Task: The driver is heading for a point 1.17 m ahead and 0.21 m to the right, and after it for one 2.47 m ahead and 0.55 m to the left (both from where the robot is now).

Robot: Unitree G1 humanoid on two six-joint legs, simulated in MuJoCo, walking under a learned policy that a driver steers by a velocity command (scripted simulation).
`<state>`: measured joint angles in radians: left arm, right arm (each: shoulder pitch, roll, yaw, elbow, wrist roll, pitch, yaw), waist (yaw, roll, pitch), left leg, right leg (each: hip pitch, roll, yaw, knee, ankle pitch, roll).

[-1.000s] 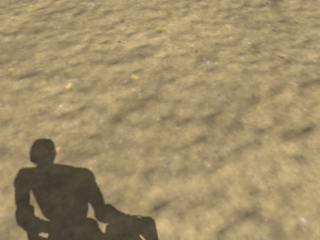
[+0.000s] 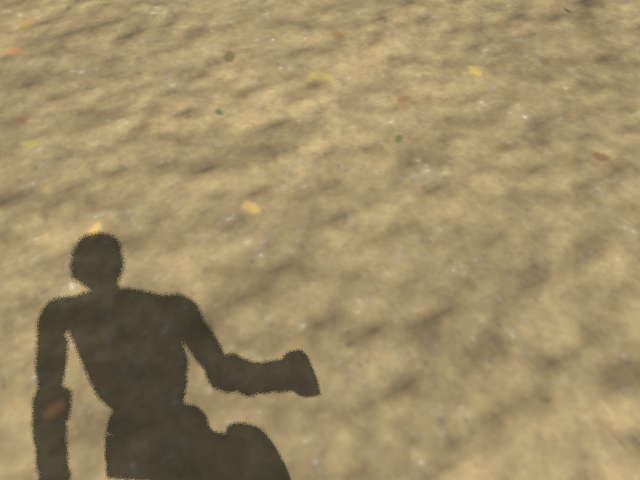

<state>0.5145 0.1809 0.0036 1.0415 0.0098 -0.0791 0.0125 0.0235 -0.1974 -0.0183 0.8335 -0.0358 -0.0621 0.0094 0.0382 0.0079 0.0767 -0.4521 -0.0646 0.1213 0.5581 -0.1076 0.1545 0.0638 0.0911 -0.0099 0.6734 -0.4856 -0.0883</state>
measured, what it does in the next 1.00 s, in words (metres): walks ahead: right foot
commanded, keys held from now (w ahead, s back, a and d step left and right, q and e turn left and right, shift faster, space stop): w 1.00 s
